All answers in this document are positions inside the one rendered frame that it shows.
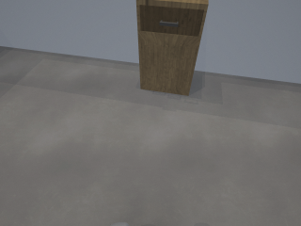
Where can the cabinet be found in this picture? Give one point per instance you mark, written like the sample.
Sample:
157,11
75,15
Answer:
167,61

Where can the handle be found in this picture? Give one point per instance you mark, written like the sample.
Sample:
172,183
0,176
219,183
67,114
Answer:
168,24

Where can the drawer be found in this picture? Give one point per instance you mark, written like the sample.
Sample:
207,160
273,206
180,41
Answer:
189,20

